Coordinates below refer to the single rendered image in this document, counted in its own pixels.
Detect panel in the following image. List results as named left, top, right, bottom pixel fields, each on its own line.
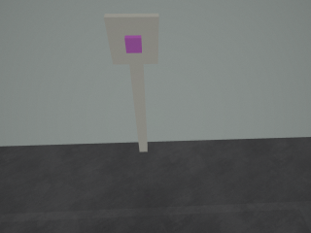
left=104, top=14, right=159, bottom=152

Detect button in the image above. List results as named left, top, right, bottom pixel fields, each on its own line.
left=124, top=35, right=142, bottom=53

